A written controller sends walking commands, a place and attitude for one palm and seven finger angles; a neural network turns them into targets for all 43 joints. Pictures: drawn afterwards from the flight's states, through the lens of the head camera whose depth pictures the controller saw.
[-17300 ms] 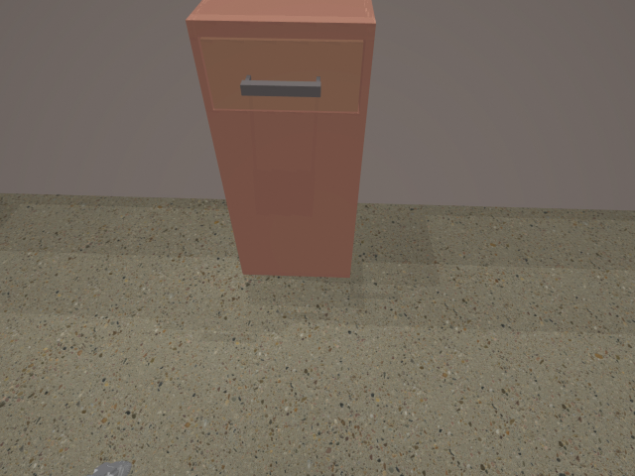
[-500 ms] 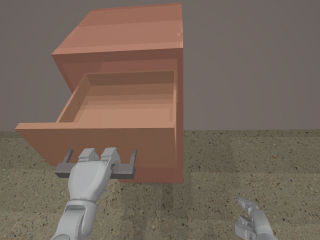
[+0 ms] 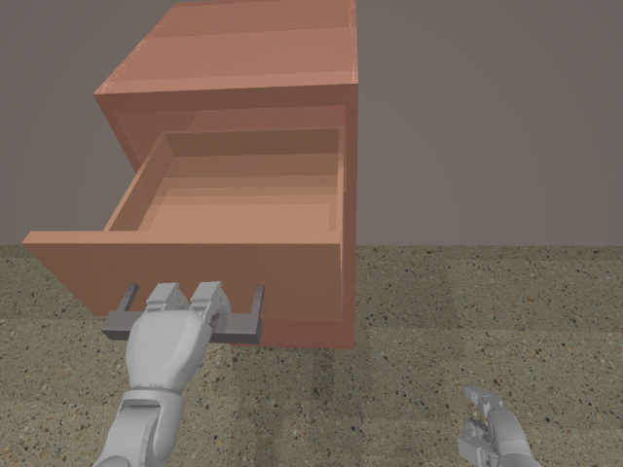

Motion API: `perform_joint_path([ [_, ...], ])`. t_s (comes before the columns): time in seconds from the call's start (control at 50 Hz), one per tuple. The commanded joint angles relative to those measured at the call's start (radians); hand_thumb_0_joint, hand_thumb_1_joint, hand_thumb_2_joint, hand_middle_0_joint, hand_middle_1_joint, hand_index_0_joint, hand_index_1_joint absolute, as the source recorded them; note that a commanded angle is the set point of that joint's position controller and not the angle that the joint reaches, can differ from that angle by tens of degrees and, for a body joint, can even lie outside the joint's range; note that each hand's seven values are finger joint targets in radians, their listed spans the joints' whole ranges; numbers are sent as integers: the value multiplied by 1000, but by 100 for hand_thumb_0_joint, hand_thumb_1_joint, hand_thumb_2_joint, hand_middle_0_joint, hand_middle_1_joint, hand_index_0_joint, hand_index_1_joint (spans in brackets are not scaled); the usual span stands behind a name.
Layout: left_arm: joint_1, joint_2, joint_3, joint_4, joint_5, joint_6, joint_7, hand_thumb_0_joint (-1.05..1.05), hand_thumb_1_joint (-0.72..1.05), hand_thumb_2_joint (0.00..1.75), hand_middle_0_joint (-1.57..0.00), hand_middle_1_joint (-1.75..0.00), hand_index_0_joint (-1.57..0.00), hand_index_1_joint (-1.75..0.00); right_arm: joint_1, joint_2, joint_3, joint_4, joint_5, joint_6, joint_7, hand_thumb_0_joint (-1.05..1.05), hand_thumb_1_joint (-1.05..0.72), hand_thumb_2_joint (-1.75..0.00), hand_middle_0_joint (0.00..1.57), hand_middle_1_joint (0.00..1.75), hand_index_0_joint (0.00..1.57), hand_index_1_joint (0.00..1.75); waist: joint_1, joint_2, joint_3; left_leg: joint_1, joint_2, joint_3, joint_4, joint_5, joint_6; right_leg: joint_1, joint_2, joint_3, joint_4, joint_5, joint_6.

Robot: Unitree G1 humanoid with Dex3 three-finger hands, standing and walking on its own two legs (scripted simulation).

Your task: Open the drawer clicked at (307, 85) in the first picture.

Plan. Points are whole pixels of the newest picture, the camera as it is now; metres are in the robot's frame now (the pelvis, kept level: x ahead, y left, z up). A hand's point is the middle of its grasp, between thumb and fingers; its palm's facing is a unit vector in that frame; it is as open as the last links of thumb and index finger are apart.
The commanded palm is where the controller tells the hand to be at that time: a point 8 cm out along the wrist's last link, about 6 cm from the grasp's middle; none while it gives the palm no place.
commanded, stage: open the thumb to release the handle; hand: left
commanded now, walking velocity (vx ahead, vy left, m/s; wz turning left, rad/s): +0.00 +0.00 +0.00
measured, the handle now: (188, 309) +0.28 +0.20 +0.06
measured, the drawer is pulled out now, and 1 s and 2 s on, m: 0.29 0.28 0.28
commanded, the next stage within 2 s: lift the hand off the handle in 0.36 s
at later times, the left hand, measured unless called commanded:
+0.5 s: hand (187, 348) +0.24 +0.20 +0.04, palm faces +0.08 -0.13 -0.99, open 13.4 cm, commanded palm +0.21 +0.20 +0.09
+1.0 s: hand (185, 330) +0.25 +0.19 +0.07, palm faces +0.13 -0.12 -0.98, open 13.8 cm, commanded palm +0.21 +0.19 +0.13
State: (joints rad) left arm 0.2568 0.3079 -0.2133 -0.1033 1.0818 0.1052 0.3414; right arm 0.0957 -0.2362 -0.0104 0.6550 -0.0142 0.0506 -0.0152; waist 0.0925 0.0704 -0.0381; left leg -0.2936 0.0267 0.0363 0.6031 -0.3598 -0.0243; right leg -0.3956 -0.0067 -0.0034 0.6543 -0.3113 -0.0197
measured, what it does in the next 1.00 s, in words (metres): stands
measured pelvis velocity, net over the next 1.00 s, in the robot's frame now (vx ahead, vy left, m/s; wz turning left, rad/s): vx -0.01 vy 0.01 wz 0.02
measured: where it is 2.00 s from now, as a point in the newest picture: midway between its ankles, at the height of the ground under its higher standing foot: outside the picture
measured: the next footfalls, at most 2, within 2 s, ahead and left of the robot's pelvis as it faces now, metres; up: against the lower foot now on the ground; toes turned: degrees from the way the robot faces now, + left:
none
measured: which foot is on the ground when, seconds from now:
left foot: down 0.00-1.00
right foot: down 0.00-1.00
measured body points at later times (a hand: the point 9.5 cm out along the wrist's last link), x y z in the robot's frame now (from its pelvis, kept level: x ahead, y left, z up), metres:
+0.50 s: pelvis +0.00 +0.00 +0.00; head +0.01 -0.03 +0.45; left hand +0.23 +0.20 +0.09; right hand +0.22 -0.20 -0.10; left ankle -0.03 +0.14 -0.72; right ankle +0.02 -0.11 -0.73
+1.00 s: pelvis -0.01 +0.01 +0.00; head -0.01 -0.04 +0.45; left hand +0.24 +0.20 +0.12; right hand +0.21 -0.19 -0.10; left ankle -0.03 +0.14 -0.72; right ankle +0.02 -0.11 -0.73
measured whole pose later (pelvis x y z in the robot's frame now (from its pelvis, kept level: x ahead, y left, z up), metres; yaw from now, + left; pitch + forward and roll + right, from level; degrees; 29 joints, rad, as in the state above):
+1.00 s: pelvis -0.01 +0.01 +0.00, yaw +1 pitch +1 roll +1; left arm 0.13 0.32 -0.24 -0.10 1.02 0.17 0.25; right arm 0.08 -0.22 0.00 0.67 -0.01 0.07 -0.03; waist 0.10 0.09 -0.04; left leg -0.24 0.01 0.02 0.56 -0.33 -0.02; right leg -0.33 -0.02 -0.02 0.61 -0.29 -0.01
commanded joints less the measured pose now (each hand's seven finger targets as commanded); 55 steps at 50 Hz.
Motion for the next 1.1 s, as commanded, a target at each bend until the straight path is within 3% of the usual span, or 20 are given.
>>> perform_joint_path([
  [0.0,-94,144,161,-108,-16,57,21,0,34,66,-36,-129,-36,-129,-159,-67,-18,-167,4,-54,-17,0,-90,-90,20,30,20,30,25,-116,-223,-17,-75,9,-60,256,39,206,23,39,-95,308,-15],
  [0.04,-64,106,123,-97,-23,66,13,0,20,60,-35,-127,-35,-127,-165,-65,-17,-164,7,-53,-16,0,-90,-90,20,30,20,30,24,-128,-203,-16,-75,10,-61,274,38,198,24,28,-93,335,-13],
  [0.1,-46,111,122,-101,-36,69,-7,0,-1,51,-33,-125,-33,-125,-172,-71,-14,-167,9,-54,-17,0,-90,-90,20,30,20,30,22,-162,-169,-28,-72,11,-66,258,42,194,21,25,-102,319,-8],
  [0.18,-73,142,145,-116,-32,64,-25,0,-29,39,-32,-122,-32,-122,-178,-77,-10,-169,8,-50,-19,0,-90,-90,20,30,20,30,17,-143,-140,-32,-70,8,-72,236,41,173,22,26,-113,270,-9],
  [0.24,-67,113,119,-104,-25,55,-27,0,-50,30,-30,-120,-30,-120,-171,-69,-8,-169,6,-50,-17,0,-90,-90,20,30,20,30,17,-120,-136,-29,-72,10,-72,230,41,162,25,18,-110,250,-11],
  [0.28,-130,132,127,-129,-19,54,-26,0,-50,30,-30,-120,-30,-120,-168,-77,-12,-170,4,-45,-16,0,-90,-90,20,30,20,30,9,-87,-156,-17,-69,6,-73,224,37,154,27,16,-110,222,-16],
  [0.34,-92,109,113,-91,-22,51,-24,0,-50,30,-30,-120,-30,-120,-161,-69,-10,-169,4,-50,-16,0,-90,-90,20,30,20,30,16,-122,-152,-23,-70,6,-67,235,41,158,27,10,-105,243,-13],
  [0.38,-112,150,154,-99,-21,50,-22,0,-50,30,-30,-120,-30,-120,-162,-74,-13,-167,4,-48,-17,0,-90,-90,20,30,20,30,15,-131,-163,-25,-69,4,-65,234,38,164,27,22,-109,246,-13],
  [0.42,-119,124,123,-94,-23,51,-26,0,-50,30,-30,-120,-30,-120,-165,-69,-9,-167,7,-48,-17,0,-90,-90,20,30,20,30,11,-134,-151,-29,-70,5,-67,224,41,158,22,15,-110,237,-11],
  [0.44,-174,71,54,-189,-25,52,-31,0,-50,30,-30,-120,-30,-120,-179,-69,-11,-178,1,-45,-13,0,-90,-90,20,30,20,30,7,-86,-187,-1,-72,1,-72,236,43,168,19,17,-114,238,-12],
  [0.58,-183,135,115,-139,-16,48,-32,0,-50,30,-30,-120,-30,-120,-173,-71,-11,-167,1,-41,-13,0,-90,-90,20,30,20,30,11,-109,-173,-4,-69,-1,-72,248,40,171,25,14,-114,241,-17],
  [0.64,-213,78,60,-127,-15,42,-35,0,-50,30,-30,-120,-30,-120,-172,-65,-12,-162,-1,-40,-11,0,-90,-90,20,30,20,30,2,-100,-155,0,-67,-5,-77,244,42,148,25,2,-114,223,-17],
  [0.68,-234,107,81,-150,-16,41,-32,0,-50,30,-30,-120,-30,-120,-173,-70,-14,-167,0,-39,-11,0,-90,-90,20,30,20,30,3,-86,-178,11,-66,-8,-77,255,39,158,27,3,-112,228,-20],
  [0.74,-269,81,54,-94,-12,42,-32,0,-50,30,-30,-120,-30,-120,-167,-65,-12,-155,-2,-40,-14,0,-90,-90,20,30,20,30,-4,-108,-150,-1,-67,-7,-78,231,43,137,25,-5,-120,205,-16],
  [0.78,-335,150,107,-146,-13,41,-30,0,-50,30,-30,-120,-30,-120,-180,-72,-11,-159,-1,-36,-21,0,-90,-90,20,30,20,30,-2,-84,-182,10,-67,-8,-87,212,42,157,24,8,-130,172,-17],
  [0.82,-353,109,63,-187,-12,40,-32,0,-50,30,-30,-120,-30,-120,-178,-60,-12,-162,-5,-40,-19,0,-90,-90,20,30,20,30,2,-72,-226,42,-69,-10,-87,252,48,179,20,2,-123,209,-19],
  [0.86,-340,122,73,-222,-21,38,-37,0,-50,30,-30,-120,-30,-120,-184,-61,-13,-161,-4,-38,-20,0,-90,-90,20,30,20,30,9,-55,-243,56,-69,-12,-94,281,45,199,21,-2,-123,238,-18],
  [1.02,-334,153,91,-223,-54,96,-96,0,-50,30,-30,-120,-30,-120,-224,-63,3,-157,15,-14,-7,0,-90,-90,20,30,20,30,14,-89,-141,54,-55,-6,-161,266,45,231,23,0,-180,210,-14],
  [1.04,-310,129,66,-210,-54,110,-109,0,-50,30,-30,-120,-30,-120,-232,-63,8,-165,15,-11,-6,0,-90,-90,20,30,20,30,24,-92,-123,49,-57,-4,-170,261,47,239,21,-7,-183,204,-11],
  [1.08,-365,169,89,-268,-60,121,-128,0,-50,30,-30,-120,-30,-120,-247,-68,10,-173,20,-5,-6,0,-90,-90,20,30,20,30,20,-85,-161,77,-54,-4,-175,266,48,266,22,3,-193,204,-12],
])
